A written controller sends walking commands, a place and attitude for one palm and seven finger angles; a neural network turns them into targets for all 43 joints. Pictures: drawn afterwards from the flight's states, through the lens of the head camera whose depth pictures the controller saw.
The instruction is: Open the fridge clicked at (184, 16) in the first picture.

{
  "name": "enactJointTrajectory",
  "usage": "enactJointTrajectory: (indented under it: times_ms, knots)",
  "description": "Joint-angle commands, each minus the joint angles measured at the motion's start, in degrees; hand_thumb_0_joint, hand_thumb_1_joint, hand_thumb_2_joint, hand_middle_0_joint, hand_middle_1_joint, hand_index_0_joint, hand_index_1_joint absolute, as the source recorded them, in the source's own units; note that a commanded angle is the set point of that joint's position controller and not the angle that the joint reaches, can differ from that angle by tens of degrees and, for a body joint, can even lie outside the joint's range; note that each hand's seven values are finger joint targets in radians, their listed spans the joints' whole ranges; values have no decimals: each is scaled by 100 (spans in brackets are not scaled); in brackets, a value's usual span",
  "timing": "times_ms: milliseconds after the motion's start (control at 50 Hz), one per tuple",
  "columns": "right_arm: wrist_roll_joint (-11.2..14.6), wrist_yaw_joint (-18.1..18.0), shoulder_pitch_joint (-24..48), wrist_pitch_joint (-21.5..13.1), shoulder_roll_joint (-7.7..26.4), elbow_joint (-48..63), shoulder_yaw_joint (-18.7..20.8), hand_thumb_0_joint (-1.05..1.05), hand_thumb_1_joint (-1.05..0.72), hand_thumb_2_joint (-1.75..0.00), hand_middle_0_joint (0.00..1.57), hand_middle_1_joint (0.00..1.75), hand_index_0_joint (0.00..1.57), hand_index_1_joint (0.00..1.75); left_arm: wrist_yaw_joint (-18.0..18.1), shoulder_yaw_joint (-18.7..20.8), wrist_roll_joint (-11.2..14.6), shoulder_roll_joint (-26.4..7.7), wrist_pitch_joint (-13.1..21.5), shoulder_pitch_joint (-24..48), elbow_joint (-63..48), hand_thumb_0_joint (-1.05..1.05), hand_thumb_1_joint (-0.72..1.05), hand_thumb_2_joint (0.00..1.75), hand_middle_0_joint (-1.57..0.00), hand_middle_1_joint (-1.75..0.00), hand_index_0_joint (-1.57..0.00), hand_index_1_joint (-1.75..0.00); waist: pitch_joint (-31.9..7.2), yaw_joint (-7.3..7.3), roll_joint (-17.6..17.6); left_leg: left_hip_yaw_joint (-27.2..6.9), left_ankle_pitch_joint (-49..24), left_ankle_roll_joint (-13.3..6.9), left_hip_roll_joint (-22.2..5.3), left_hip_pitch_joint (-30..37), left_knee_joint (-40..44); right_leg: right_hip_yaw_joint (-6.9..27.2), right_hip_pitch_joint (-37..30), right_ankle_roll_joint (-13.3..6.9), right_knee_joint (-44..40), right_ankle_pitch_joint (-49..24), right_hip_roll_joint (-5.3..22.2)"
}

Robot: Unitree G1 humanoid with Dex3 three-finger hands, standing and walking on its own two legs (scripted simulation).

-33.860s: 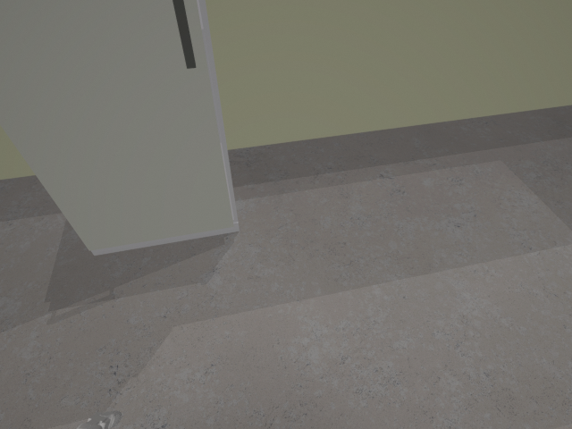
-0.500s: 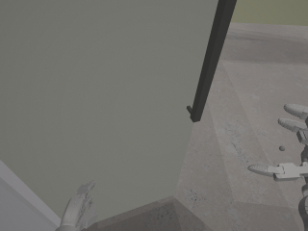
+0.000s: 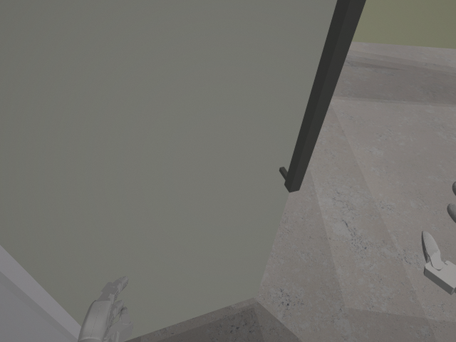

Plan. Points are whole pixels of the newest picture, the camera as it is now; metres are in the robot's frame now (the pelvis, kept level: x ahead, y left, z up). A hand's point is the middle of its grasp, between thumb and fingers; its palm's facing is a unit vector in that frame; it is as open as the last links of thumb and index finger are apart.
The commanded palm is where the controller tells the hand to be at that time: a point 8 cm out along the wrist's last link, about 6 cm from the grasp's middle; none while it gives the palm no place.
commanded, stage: draw the hand back to the body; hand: right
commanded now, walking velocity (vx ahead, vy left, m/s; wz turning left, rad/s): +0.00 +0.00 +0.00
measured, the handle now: (309, 104) +0.43 -0.13 +0.24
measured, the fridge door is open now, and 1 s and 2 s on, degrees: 69 69 69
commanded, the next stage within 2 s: step back with the hand held close in 0.38 s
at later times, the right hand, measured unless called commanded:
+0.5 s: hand (433, 263) +0.18 -0.26 +0.16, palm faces +0.47 +0.78 -0.40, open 7.4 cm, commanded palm +0.14 -0.29 +0.18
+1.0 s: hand out of the picture +0.15 -0.29 +0.16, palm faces +0.43 +0.76 -0.49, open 7.4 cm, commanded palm +0.09 -0.32 +0.18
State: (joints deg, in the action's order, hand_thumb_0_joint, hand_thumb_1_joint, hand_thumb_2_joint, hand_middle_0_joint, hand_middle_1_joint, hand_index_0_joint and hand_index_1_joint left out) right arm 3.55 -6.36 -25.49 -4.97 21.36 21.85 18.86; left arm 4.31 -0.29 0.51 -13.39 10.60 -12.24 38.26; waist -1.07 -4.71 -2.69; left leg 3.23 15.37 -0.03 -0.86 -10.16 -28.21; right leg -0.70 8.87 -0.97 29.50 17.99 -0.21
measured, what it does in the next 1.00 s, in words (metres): shifts its weight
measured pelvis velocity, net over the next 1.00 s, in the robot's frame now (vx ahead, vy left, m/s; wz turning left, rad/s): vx -0.05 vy -0.02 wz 0.02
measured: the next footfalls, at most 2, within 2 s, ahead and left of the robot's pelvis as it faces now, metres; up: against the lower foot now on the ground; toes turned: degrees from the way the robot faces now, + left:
left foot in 1.36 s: -0.07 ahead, +0.11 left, +0.00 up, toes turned +1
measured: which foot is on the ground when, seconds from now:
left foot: down 0.00-1.00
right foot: down 0.00-1.00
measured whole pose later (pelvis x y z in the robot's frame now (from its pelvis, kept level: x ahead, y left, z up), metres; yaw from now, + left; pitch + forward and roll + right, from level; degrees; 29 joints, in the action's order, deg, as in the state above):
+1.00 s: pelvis -0.05 -0.02 -0.01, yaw +1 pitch +0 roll +0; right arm 1.2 -8.2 -29.8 -11.9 24.8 28.1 25.3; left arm 5.4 -0.6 1.0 -11.6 4.9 -12.9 32.3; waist 2.4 -2.1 1.2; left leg 1.4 12.3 1.6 -2.4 -20.3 -33.0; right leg -2.6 18.8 -3.1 34.6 15.6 -1.5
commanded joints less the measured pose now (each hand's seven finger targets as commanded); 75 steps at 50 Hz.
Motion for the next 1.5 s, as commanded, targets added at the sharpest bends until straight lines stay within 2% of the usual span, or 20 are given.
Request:
enactJointTrajectory:
  times_ms: [0,420,480,500,520,560,640,740,840,900,980,1060,1120,1160,1220,1280,1340,1400,1440,1480]
  knots:
    - [-18,-135,617,-333,1090,1277,704,0,-90,-90,20,30,20,30,62,173,-10,-556,326,670,-940,0,90,90,-20,-30,-20,-30,-319,-7,-167,-102,-980,-166,-274,136,385,171,114,-19,-429,-1460,307]
    - [-2,-119,587,-256,1093,1104,691,0,-90,-90,20,30,20,30,113,154,-36,-538,304,754,-910,0,90,90,-20,-30,-20,-30,-209,-38,55,-124,-979,-151,-313,165,526,136,106,-94,-406,-1388,312]
    - [-6,-141,961,-334,1252,1608,755,0,-90,-90,20,30,20,30,106,139,-32,-513,350,795,-957,0,90,90,-20,-30,-20,-30,-448,-50,-204,-166,-916,-149,-326,211,551,141,-40,-99,-416,-1324,278]
    - [-9,-192,1695,-624,1766,1768,1438,0,-90,-90,20,30,20,30,135,97,34,-510,190,671,-1131,0,90,90,-20,-30,-20,-30,330,214,225,-1104,-1311,-152,-637,-434,1068,185,327,-204,-210,-894,351]
    - [-77,-165,1633,-745,1734,1497,1424,0,-90,-90,20,30,20,30,149,111,11,-475,83,538,-976,0,90,90,-20,-30,-20,-30,221,266,444,-1173,-1675,-237,-875,-406,1119,274,274,-185,-44,-835,325]
    - [-125,-87,488,-705,924,828,807,0,-90,-90,20,30,20,30,105,157,-35,-528,-111,522,-996,0,90,90,-20,-30,-20,-30,-149,332,576,-1082,-2277,-259,-1032,-291,865,165,152,-160,73,-1099,352]
    - [-146,-175,-191,-775,1021,1133,941,0,-90,-90,20,30,20,30,107,221,-1,-558,-359,624,-1258,0,90,90,-20,-30,-20,-30,-741,270,198,-802,-2286,-140,-893,40,378,287,168,-201,-257,-1777,570]
    - [-158,-288,-412,-881,1372,1786,1332,0,-90,-90,20,30,20,30,146,243,42,-544,-497,687,-1511,0,90,90,-20,-30,-20,-30,-960,227,15,-561,-2236,-58,-639,282,-110,619,586,-245,-485,-2208,779]
    - [-166,-315,-480,-968,1346,1915,1397,0,-90,-90,20,30,20,30,176,248,29,-569,-416,575,-1551,0,90,90,-20,-30,-20,-30,-762,217,-467,-444,-1518,36,-390,324,-563,821,1222,-363,-757,-1703,984]
    - [-204,-306,-300,-1019,1207,1764,1328,0,-90,-90,20,30,20,30,161,256,22,-632,-300,478,-1516,0,90,90,-20,-30,-20,-30,-428,239,-707,-400,-711,64,-266,460,-922,940,2020,-516,-1003,-515,1166]
    - [-253,-290,24,-1049,1083,1625,1195,0,-90,-90,20,30,20,30,149,268,51,-661,-190,362,-1445,0,90,90,-20,-30,-20,-30,-205,321,-171,-636,-851,-2,-370,452,-718,883,2518,-513,-757,872,985]
    - [-242,-311,287,-1126,1165,1777,1112,0,-90,-90,20,30,20,30,103,260,3,-600,-157,245,-1321,0,90,90,-20,-30,-20,-30,-131,439,759,-1575,321,-399,-1027,-877,534,614,1771,-291,288,1444,356]
    - [-250,-400,271,-1191,1348,1962,1238,0,-90,-90,20,30,20,30,71,226,-42,-595,-149,298,-1194,0,90,90,-20,-30,-20,-30,-188,454,570,-1527,495,-543,-1241,-1426,631,607,1221,-242,641,1033,288]
    - [-244,-429,123,-1267,1341,2147,1339,0,-90,-90,20,30,20,30,81,206,-29,-608,-121,386,-1280,0,90,90,-20,-30,-20,-30,-338,420,-20,-1066,195,-306,-769,-1036,-114,1034,1453,-359,-284,852,619]
    - [-397,-409,71,-1410,1345,2024,1622,0,-90,-90,20,30,20,30,129,292,10,-711,11,516,-1470,0,90,90,-20,-30,-20,-30,-255,328,-1431,-378,230,140,141,872,-2081,2052,3631,-834,-1945,2745,1628]
    - [-366,-289,-99,-1461,1251,1864,1535,0,-90,-90,20,30,20,30,44,330,4,-654,111,325,-1333,0,90,90,-20,-30,-20,-30,-100,293,-701,-356,356,92,123,239,-1410,1651,2640,-773,-1226,1166,1467]
    - [-305,-197,40,-1536,1147,1851,1288,0,-90,-90,20,30,20,30,24,280,-26,-649,229,281,-1171,0,90,90,-20,-30,-20,-30,-130,322,-602,-322,-60,59,82,-105,-69,1563,1588,-648,-739,-356,1337]
    - [-263,-179,353,-1489,1163,1931,1098,0,-90,-90,20,30,20,30,41,295,-2,-659,228,351,-1100,0,90,90,-20,-30,-20,-30,-1019,326,-297,-590,-1805,-23,-149,-152,142,989,347,-299,-130,-2404,1050]
    - [-170,-171,-147,-1366,1233,1890,1194,0,-90,-90,20,30,20,30,55,346,26,-642,155,385,-1184,0,90,90,-20,-30,-20,-30,-1266,263,-148,-686,-1549,-67,-286,-281,2,831,216,-244,-82,-2135,990]
    - [-124,-181,-253,-1355,1389,2037,1334,0,-90,-90,20,30,20,30,60,319,30,-600,27,568,-1329,0,90,90,-20,-30,-20,-30,-946,286,-160,-915,-929,-142,-399,-418,95,816,837,-250,-223,-641,920]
